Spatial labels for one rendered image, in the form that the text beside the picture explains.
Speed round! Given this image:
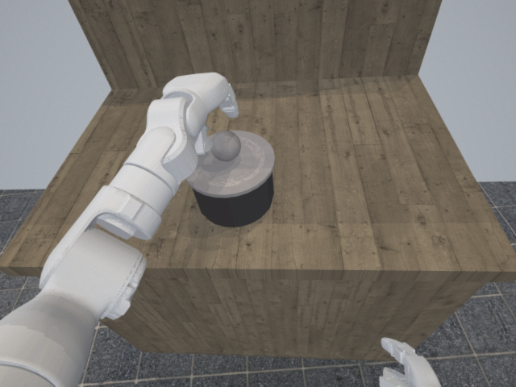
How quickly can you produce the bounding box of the left robot hand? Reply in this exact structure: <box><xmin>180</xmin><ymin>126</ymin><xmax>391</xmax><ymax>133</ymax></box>
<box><xmin>163</xmin><ymin>73</ymin><xmax>239</xmax><ymax>155</ymax></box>

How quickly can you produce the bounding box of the lid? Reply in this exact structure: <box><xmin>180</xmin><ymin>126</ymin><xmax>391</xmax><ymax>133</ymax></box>
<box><xmin>186</xmin><ymin>131</ymin><xmax>275</xmax><ymax>198</ymax></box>

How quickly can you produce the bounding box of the left robot upper arm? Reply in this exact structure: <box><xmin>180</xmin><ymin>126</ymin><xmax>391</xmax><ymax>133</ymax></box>
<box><xmin>0</xmin><ymin>224</ymin><xmax>147</xmax><ymax>387</ymax></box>

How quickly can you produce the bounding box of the right robot hand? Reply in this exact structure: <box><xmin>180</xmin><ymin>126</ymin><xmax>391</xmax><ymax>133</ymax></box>
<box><xmin>379</xmin><ymin>337</ymin><xmax>441</xmax><ymax>387</ymax></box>

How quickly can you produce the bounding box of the knob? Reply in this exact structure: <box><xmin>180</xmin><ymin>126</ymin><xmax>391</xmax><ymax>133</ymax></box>
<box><xmin>211</xmin><ymin>131</ymin><xmax>241</xmax><ymax>161</ymax></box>

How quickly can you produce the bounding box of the robot left forearm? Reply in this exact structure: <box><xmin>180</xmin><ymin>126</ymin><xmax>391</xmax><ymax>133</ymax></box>
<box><xmin>39</xmin><ymin>88</ymin><xmax>207</xmax><ymax>289</ymax></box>

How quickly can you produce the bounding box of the table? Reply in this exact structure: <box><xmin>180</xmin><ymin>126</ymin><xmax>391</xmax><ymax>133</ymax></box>
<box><xmin>0</xmin><ymin>0</ymin><xmax>516</xmax><ymax>361</ymax></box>

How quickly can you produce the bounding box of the pot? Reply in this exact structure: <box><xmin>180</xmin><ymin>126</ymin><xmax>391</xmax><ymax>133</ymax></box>
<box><xmin>192</xmin><ymin>172</ymin><xmax>274</xmax><ymax>227</ymax></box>

